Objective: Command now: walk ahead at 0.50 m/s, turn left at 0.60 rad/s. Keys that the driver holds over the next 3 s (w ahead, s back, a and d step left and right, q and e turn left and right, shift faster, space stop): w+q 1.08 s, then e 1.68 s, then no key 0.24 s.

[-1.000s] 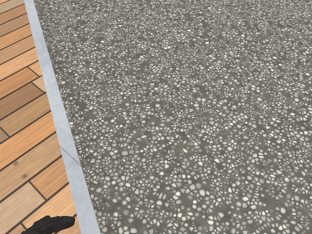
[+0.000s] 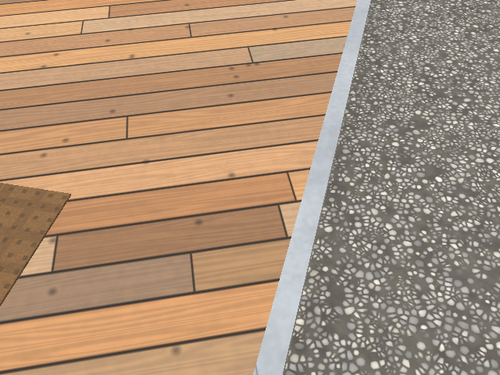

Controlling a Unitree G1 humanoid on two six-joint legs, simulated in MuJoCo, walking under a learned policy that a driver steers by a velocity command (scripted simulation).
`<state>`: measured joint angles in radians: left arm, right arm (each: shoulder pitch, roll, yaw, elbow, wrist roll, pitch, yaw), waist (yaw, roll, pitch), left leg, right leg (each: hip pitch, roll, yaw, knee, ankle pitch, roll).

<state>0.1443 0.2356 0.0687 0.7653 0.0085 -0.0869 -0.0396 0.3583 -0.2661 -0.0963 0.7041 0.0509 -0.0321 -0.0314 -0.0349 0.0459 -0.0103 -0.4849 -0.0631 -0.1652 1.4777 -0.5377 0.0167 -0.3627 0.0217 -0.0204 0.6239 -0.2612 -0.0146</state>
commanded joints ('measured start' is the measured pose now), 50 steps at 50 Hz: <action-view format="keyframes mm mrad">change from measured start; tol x32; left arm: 1 56 101 11 -34 9 8 29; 39 -287 110 -4 -173 -16 -27 9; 50 80 121 16 -101 3 -9 33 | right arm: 1 -86 -102 -13 -134 -17 8 -9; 50 -78 -167 4 -95 -33 -13 12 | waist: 1 60 -140 47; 18 -50 -222 -91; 21 -78 181 -396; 50 99 -84 -45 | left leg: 1 -505 106 42 313 168 -18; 14 -399 158 226 -410 253 24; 18 111 -30 365 -659 230 122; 21 764 385 -781 -1144 80 416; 30 262 190 -156 -1268 492 264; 43 416 193 -255 -1034 640 167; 47 -266 22 -52 -143 -24 5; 50 -257 122 18 -160 180 -11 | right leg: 1 263 -420 572 -396 -282 -211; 14 391 -336 -58 -440 470 -133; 18 376 -313 -184 -89 1273 -94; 19 238 -274 -192 118 1148 -57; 21 -347 -1 92 741 -225 22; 42 -146 -12 96 -157 232 31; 46 828 -420 668 -207 47 -276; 50 398 -334 425 -354 47 -187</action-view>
